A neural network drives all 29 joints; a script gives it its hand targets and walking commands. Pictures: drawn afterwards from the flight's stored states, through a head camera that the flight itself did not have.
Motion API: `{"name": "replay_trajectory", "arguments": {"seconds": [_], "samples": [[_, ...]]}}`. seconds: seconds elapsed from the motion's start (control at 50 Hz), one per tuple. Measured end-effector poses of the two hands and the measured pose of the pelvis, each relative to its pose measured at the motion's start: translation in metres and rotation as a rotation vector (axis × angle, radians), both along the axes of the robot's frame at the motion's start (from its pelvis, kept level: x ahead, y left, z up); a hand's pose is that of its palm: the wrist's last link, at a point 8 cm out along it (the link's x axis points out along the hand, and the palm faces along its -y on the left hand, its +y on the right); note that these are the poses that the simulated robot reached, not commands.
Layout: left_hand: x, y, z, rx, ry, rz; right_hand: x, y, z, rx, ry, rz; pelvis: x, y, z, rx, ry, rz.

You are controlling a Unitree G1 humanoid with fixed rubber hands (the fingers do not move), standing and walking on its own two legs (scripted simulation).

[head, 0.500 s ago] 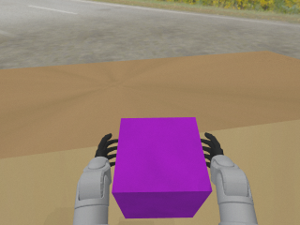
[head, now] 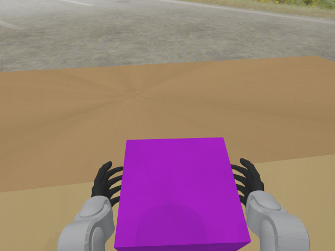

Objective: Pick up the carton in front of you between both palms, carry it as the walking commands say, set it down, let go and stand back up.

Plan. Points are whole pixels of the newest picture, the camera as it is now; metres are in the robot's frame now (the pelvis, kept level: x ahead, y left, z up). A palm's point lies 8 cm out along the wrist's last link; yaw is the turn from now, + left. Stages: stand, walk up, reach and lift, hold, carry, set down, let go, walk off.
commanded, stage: carry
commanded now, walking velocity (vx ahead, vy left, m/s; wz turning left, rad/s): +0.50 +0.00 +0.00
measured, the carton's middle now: (176, 205) +0.25 +0.01 +0.03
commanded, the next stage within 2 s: none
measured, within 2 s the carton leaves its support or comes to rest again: neither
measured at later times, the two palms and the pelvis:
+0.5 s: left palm (139, 113) +0.54 +0.13 +0.08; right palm (230, 115) +0.55 -0.17 +0.07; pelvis +0.32 -0.02 +0.00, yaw +2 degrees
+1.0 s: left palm (140, 62) +0.92 +0.18 +0.08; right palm (206, 62) +0.92 -0.13 +0.09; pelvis +0.65 +0.02 -0.01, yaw +1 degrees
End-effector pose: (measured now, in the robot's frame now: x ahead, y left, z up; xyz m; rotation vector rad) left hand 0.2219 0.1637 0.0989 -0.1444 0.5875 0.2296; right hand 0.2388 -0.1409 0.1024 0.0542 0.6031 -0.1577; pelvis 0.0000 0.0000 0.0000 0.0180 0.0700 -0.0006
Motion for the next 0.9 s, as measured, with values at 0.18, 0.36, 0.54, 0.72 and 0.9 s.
{"name": "replay_trajectory", "arguments": {"seconds": [0.18,0.36,0.54,0.72,0.9], "samples": [[0.114,-0.008,0.01,0.008,0.066,-0.119,0.072,-0.005,0.005,0.043,0.069,-0.109,0.096,0.018,0.024,-0.031,0.022,-0.027],[0.224,-0.018,0.008,0.015,0.023,-0.099,0.196,-0.014,0.007,0.031,0.026,-0.064,0.218,0.001,0.017,-0.039,0.005,-0.009],[0.333,-0.028,-0.024,0.026,0.119,-0.008,0.335,-0.024,-0.031,0.042,0.121,0.036,0.341,-0.029,0.004,-0.035,-0.009,0.054],[0.437,-0.026,0.006,0.031,0.084,0.013,0.444,-0.021,-0.005,0.045,0.082,0.064,0.45,-0.029,0.03,0.005,0.005,0.051],[0.595,-0.005,0.004,0.027,-0.007,-0.033,0.587,-0.004,0.002,0.008,-0.012,-0.009,0.582,0.0,0.007,-0.02,-0.018,0.025]]}}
